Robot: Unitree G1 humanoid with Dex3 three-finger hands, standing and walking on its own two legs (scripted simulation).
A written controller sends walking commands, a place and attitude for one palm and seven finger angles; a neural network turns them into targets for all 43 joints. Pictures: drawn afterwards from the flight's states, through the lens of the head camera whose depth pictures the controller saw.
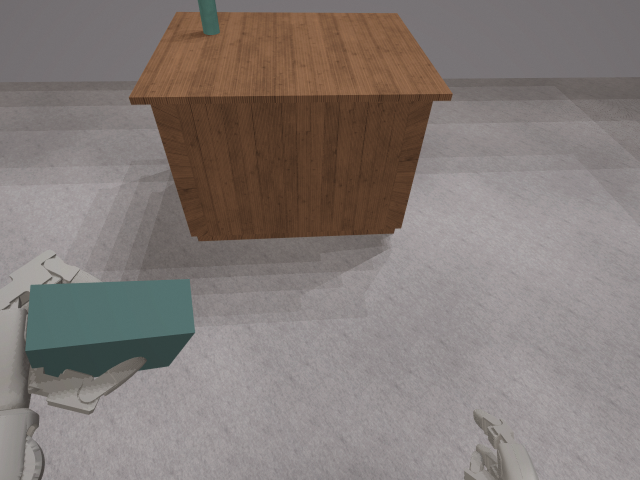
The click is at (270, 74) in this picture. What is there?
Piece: table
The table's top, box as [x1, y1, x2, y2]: [129, 12, 452, 104]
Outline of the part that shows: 129,96 131,104 450,100 452,93 396,13 217,12 220,32 215,35 206,35 202,32 199,12 176,12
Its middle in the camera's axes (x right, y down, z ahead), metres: -0.11 -0.69 +1.41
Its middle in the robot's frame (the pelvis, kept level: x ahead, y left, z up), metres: +1.51 +0.20 -0.07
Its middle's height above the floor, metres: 0.70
